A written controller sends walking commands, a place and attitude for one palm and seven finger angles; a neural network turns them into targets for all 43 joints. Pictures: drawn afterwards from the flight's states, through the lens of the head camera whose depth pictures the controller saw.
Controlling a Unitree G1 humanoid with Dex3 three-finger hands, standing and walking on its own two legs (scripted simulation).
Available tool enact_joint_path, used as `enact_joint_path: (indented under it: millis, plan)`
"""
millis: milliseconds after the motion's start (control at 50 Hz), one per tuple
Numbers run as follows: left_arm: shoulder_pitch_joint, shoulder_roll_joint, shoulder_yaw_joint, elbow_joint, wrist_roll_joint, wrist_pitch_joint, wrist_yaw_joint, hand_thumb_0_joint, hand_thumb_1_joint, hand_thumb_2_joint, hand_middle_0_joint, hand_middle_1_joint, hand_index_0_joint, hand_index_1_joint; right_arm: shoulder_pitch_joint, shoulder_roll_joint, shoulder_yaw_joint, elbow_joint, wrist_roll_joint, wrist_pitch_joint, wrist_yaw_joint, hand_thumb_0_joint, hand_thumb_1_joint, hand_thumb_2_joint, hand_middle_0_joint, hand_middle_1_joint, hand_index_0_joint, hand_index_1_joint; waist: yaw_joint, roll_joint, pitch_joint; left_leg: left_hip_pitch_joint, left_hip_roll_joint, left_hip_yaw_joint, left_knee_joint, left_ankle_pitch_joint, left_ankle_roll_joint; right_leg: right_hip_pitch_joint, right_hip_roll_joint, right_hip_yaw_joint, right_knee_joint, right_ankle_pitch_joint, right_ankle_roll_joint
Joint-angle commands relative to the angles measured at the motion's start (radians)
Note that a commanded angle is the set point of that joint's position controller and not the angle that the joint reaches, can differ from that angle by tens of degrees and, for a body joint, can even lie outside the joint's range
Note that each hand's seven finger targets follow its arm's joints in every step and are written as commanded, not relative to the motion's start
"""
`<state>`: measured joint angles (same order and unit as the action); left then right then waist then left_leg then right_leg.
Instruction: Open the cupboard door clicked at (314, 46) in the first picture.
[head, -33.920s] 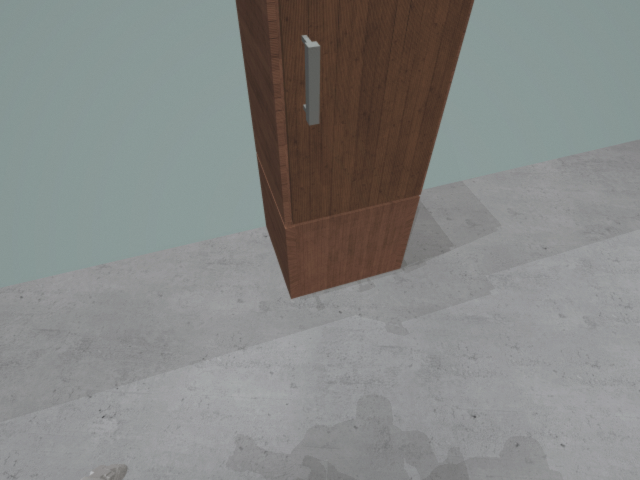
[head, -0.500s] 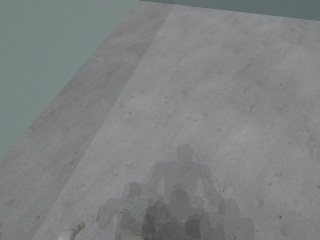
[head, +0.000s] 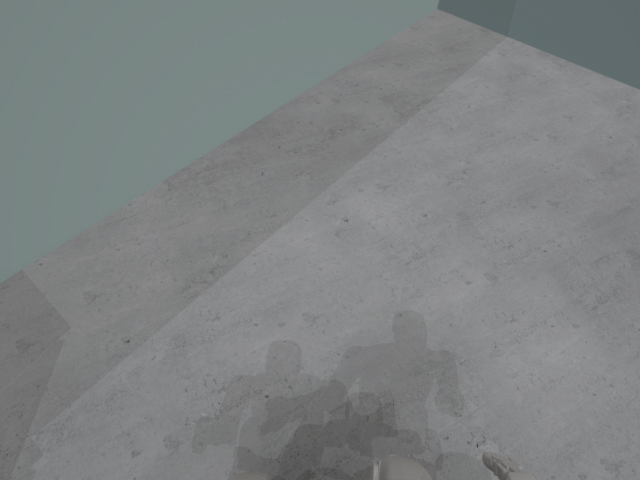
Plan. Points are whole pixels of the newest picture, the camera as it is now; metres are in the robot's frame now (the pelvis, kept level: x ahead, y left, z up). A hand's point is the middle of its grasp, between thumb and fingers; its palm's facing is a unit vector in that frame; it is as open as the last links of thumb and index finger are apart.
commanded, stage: turn to face it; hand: left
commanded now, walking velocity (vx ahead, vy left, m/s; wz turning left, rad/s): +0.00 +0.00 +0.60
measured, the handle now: out of the picture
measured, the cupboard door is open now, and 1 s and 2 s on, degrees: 41 41 41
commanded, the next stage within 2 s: none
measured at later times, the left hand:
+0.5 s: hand out of the picture +0.02 +0.15 -0.15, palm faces +0.32 -0.92 -0.23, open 7.3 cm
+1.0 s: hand out of the picture +0.01 +0.19 -0.15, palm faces +0.56 -0.78 -0.29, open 7.4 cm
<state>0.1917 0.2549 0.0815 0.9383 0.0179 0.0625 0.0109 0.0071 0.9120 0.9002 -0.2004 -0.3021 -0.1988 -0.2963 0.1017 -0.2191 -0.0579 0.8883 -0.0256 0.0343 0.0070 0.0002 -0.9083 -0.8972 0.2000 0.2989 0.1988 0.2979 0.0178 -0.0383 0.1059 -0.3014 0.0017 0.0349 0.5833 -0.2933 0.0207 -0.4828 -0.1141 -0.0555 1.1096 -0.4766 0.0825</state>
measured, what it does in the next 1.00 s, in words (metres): steps on the spot, turning left: right foot, then left foot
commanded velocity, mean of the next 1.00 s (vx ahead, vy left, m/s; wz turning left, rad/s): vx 0.00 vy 0.00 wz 0.60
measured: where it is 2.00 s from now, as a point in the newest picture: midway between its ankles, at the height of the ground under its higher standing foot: outside the picture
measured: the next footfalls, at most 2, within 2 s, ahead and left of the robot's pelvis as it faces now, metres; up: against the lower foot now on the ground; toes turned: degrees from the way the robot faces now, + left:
right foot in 0.22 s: +0.07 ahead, -0.15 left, +0.00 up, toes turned +4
left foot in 0.58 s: +0.01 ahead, +0.08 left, +0.00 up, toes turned +28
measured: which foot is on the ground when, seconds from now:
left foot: down 0.00-0.20, up 0.22-0.56, down 0.58-0.98, up 1.00-1.00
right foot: up 0.00-0.20, down 0.22-0.58, up 0.60-0.98, down 1.00-1.00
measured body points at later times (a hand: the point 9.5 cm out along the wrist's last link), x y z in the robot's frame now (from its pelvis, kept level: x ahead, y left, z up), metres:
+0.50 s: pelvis +0.01 -0.05 +0.01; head +0.07 -0.03 +0.45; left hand +0.01 +0.20 -0.14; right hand +0.17 -0.27 -0.14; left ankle -0.03 +0.08 -0.69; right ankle +0.03 -0.16 -0.73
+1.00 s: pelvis +0.03 -0.05 +0.00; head +0.09 -0.04 +0.44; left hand -0.02 +0.23 -0.13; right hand +0.22 -0.23 -0.16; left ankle -0.03 +0.07 -0.73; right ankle +0.09 -0.16 -0.74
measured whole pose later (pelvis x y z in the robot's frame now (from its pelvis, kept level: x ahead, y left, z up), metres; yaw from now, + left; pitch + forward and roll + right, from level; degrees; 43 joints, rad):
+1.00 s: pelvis +0.03 -0.05 +0.00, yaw +35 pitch +2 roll +1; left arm 0.14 0.22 0.07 0.86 0.01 0.02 0.01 0.00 0.91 0.90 -0.20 -0.30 -0.20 -0.30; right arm 0.20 -0.22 -0.08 0.93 -0.02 0.06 0.01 0.00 -0.90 -0.90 0.20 0.30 0.20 0.30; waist -0.02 0.03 0.07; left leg -0.35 -0.05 -0.10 0.60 -0.29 -0.01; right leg -0.30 -0.04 -0.04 0.57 -0.30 0.04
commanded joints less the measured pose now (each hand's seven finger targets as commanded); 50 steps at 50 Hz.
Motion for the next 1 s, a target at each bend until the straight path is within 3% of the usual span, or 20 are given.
enact_joint_path:
  millis: [0, 80, 140, 160, 180, 200, 260, 300, 440, 520, 540, 560, 580, 620, 680, 860, 920, 940, 960, 980]
  plan:
    - [-0.008, 0.054, 0.013, -0.102, 0.003, -0.031, -0.005, 0.0, 0.9, 0.9, -0.2, -0.3, -0.2, -0.3, 0.026, -0.21, -0.057, -0.05, -0.002, -0.016, -0.011, 0.0, -0.9, -0.9, 0.2, 0.3, 0.2, 0.3, -0.027, 0.194, -0.116, 0.058, 0.214, -0.228, -0.252, 0.263, 0.127, -0.007, 0.029, 0.028, -0.09, 0.067, 0.007]
    - [-0.015, 0.047, 0.009, -0.122, 0.001, -0.041, -0.003, 0.0, 0.9, 0.9, -0.2, -0.3, -0.2, -0.3, 0.03, -0.214, -0.066, -0.054, -0.006, -0.007, -0.007, 0.0, -0.9, -0.9, 0.2, 0.3, 0.2, 0.3, -0.031, 0.218, -0.127, 0.027, 0.203, -0.291, -0.22, 0.228, 0.128, 0.1, 0.079, 0.002, -0.308, 0.055, -0.002]
    - [0.068, 0.058, 0.014, -0.11, -0.003, -0.057, 0.002, 0.0, 0.9, 0.9, -0.2, -0.3, -0.2, -0.3, -0.007, -0.208, -0.069, -0.068, 0.001, 0.0, -0.007, 0.0, -0.9, -0.9, 0.2, 0.3, 0.2, 0.3, 0.014, 0.199, -0.143, -0.066, 0.159, -0.3, -0.13, 0.223, 0.088, 0.293, 0.104, -0.019, -0.556, 0.199, -0.013]
    - [0.111, 0.103, 0.023, -0.106, 0.003, -0.069, 0.008, 0.0, 0.9, 0.9, -0.2, -0.3, -0.2, -0.3, -0.008, -0.175, -0.066, -0.077, 0.01, -0.001, -0.003, 0.0, -0.9, -0.9, 0.2, 0.3, 0.2, 0.3, 0.037, 0.11, -0.161, -0.143, 0.1, -0.263, -0.039, 0.139, 0.043, 0.409, 0.036, 0.05, -0.706, 0.243, -0.03]
    - [0.141, 0.196, 0.044, -0.104, 0.019, -0.08, 0.019, 0.0, 0.9, 0.9, -0.2, -0.3, -0.2, -0.3, 0.014, -0.097, -0.055, -0.094, 0.018, -0.002, 0.002, 0.0, -0.9, -0.9, 0.2, 0.3, 0.2, 0.3, 0.047, -0.199, -0.176, -0.338, -0.048, -0.107, 0.214, -0.159, -0.038, 0.528, -0.245, 0.354, -0.83, 0.271, -0.122]
    - [0.121, 0.228, 0.032, -0.113, 0.012, -0.075, 0.019, 0.0, 0.9, 0.9, -0.2, -0.3, -0.2, -0.3, 0.003, -0.106, -0.055, -0.103, 0.01, -0.002, 0.005, 0.0, -0.9, -0.9, 0.2, 0.3, 0.2, 0.3, 0.047, -0.251, -0.157, -0.332, -0.06, -0.077, 0.477, -0.345, -0.052, 0.412, -0.402, 0.428, -0.844, 0.358, -0.221]
    - [-0.022, 0.112, 0.01, -0.139, 0.004, -0.073, 0.028, 0.0, 0.9, 0.9, -0.2, -0.3, -0.2, -0.3, 0.029, -0.11, -0.058, -0.048, 0.009, 0.021, 0.015, 0.0, -0.9, -0.9, 0.2, 0.3, 0.2, 0.3, -0.033, -0.18, -0.118, -0.3, 0.027, -0.091, 0.706, -0.165, -0.071, 0.307, -0.253, 0.19, -0.782, 0.468, -0.201]
    - [-0.018, 0.094, 0.003, -0.14, 0.007, -0.08, 0.028, 0.0, 0.9, 0.9, -0.2, -0.3, -0.2, -0.3, 0.025, -0.079, -0.042, -0.034, 0.01, 0.023, 0.023, 0.0, -0.9, -0.9, 0.2, 0.3, 0.2, 0.3, -0.035, -0.164, -0.126, -0.274, 0.03, -0.04, 0.608, -0.139, -0.088, 0.346, -0.21, 0.063, -0.747, 0.625, -0.176]
    - [0.085, 0.151, 0.026, -0.092, 0.014, -0.079, 0.024, 0.0, 0.9, 0.9, -0.2, -0.3, -0.2, -0.3, -0.05, -0.046, -0.023, -0.046, 0.018, 0.014, 0.03, 0.0, -0.9, -0.9, 0.2, 0.3, 0.2, 0.3, 0.026, -0.166, -0.144, -0.158, 0.011, 0.066, 0.225, -0.182, -0.079, 0.447, -0.256, -0.024, -0.679, 0.775, -0.181]
    - [0.064, 0.16, 0.037, -0.086, 0.003, -0.071, 0.013, 0.0, 0.9, 0.9, -0.2, -0.3, -0.2, -0.3, 0.043, -0.085, -0.031, -0.03, 0.013, -0.001, 0.025, 0.0, -0.9, -0.9, 0.2, 0.3, 0.2, 0.3, -0.03, -0.118, -0.181, 0.08, -0.002, 0.09, -0.082, 0.025, -0.05, 0.342, -0.248, -0.106, -0.526, 0.672, -0.111]
    - [0.056, 0.131, 0.034, -0.102, -0.004, -0.067, 0.008, 0.0, 0.9, 0.9, -0.2, -0.3, -0.2, -0.3, 0.111, -0.153, -0.05, -0.018, 0.007, -0.01, 0.022, 0.0, -0.9, -0.9, 0.2, 0.3, 0.2, 0.3, -0.071, 0.04, -0.233, 0.264, 0.111, -0.042, -0.17, 0.219, 0.001, 0.187, -0.197, -0.149, -0.354, 0.507, -0.057]
    - [0.021, 0.059, 0.01, -0.145, -0.01, -0.063, -0.001, 0.0, 0.9, 0.9, -0.2, -0.3, -0.2, -0.3, 0.175, -0.266, -0.079, -0.016, 0.0, -0.011, 0.015, 0.0, -0.9, -0.9, 0.2, 0.3, 0.2, 0.3, -0.111, 0.367, -0.248, 0.4, 0.386, -0.413, -0.191, 0.603, 0.146, -0.103, -0.043, -0.152, -0.117, -0.137, 0.016]
    - [-0.049, 0.059, 0.004, -0.181, 0.002, -0.049, 0.008, 0.0, 0.9, 0.9, -0.2, -0.3, -0.2, -0.3, 0.238, -0.292, -0.084, 0.007, 0.001, -0.001, 0.006, 0.0, -0.9, -0.9, 0.2, 0.3, 0.2, 0.3, -0.139, 0.278, -0.238, 0.322, 0.452, -0.412, -0.197, 0.595, 0.223, -0.125, -0.025, -0.031, 0.006, -0.206, -0.003]
    - [-0.088, 0.057, 0.012, -0.147, 0.0, -0.041, 0.012, 0.0, 0.9, 0.9, -0.2, -0.3, -0.2, -0.3, 0.164, -0.233, -0.071, -0.008, 0.0, -0.011, -0.018, 0.0, -0.9, -0.9, 0.2, 0.3, 0.2, 0.3, -0.104, 0.308, -0.194, 0.229, 0.341, -0.359, -0.215, 0.489, 0.182, -0.159, -0.021, 0.053, 0.088, -0.068, -0.001]
    - [-0.033, 0.06, 0.015, -0.096, 0.004, -0.035, -0.003, 0.0, 0.9, 0.9, -0.2, -0.3, -0.2, -0.3, 0.082, -0.189, -0.052, -0.033, 0.001, -0.024, -0.021, 0.0, -0.9, -0.9, 0.2, 0.3, 0.2, 0.3, -0.041, 0.139, -0.147, 0.159, 0.249, -0.257, -0.246, 0.427, 0.133, -0.11, -0.005, 0.058, 0.074, 0.085, 0.006]
    - [-0.042, 0.043, 0.005, -0.129, -0.003, -0.042, 0.002, 0.0, 0.9, 0.9, -0.2, -0.3, -0.2, -0.3, 0.079, -0.2, -0.062, -0.03, -0.006, -0.01, -0.013, 0.0, -0.9, -0.9, 0.2, 0.3, 0.2, 0.3, -0.04, 0.193, -0.142, 0.092, 0.207, -0.324, -0.212, 0.334, 0.138, 0.076, 0.077, 0.024, -0.316, 0.052, -0.004]
    - [0.039, 0.051, 0.01, -0.114, -0.009, -0.057, 0.008, 0.0, 0.9, 0.9, -0.2, -0.3, -0.2, -0.3, 0.039, -0.191, -0.065, -0.044, 0.003, -0.005, -0.012, 0.0, -0.9, -0.9, 0.2, 0.3, 0.2, 0.3, 0.001, 0.185, -0.174, -0.005, 0.16, -0.344, -0.128, 0.343, 0.099, 0.29, 0.103, 0.007, -0.585, 0.193, -0.018]
    - [0.079, 0.086, 0.02, -0.105, -0.005, -0.068, 0.014, 0.0, 0.9, 0.9, -0.2, -0.3, -0.2, -0.3, 0.034, -0.163, -0.063, -0.05, 0.01, -0.006, -0.009, 0.0, -0.9, -0.9, 0.2, 0.3, 0.2, 0.3, 0.024, 0.091, -0.19, -0.1, 0.103, -0.306, -0.051, 0.237, 0.049, 0.427, 0.041, 0.058, -0.727, 0.269, -0.034]
    - [0.116, 0.18, 0.039, -0.104, 0.013, -0.079, 0.024, 0.0, 0.9, 0.9, -0.2, -0.3, -0.2, -0.3, 0.044, -0.101, -0.056, -0.068, 0.021, -0.006, -0.001, 0.0, -0.9, -0.9, 0.2, 0.3, 0.2, 0.3, 0.038, -0.165, -0.198, -0.293, -0.034, -0.156, 0.158, -0.074, -0.028, 0.556, -0.212, 0.317, -0.827, 0.317, -0.118]
    - [0.099, 0.215, 0.034, -0.109, 0.013, -0.074, 0.024, 0.0, 0.9, 0.9, -0.2, -0.3, -0.2, -0.3, 0.033, -0.101, -0.057, -0.079, 0.013, -0.005, 0.003, 0.0, -0.9, -0.9, 0.2, 0.3, 0.2, 0.3, 0.036, -0.234, -0.164, -0.316, -0.075, -0.075, 0.424, -0.338, -0.056, 0.449, -0.398, 0.41, -0.838, 0.422, -0.229]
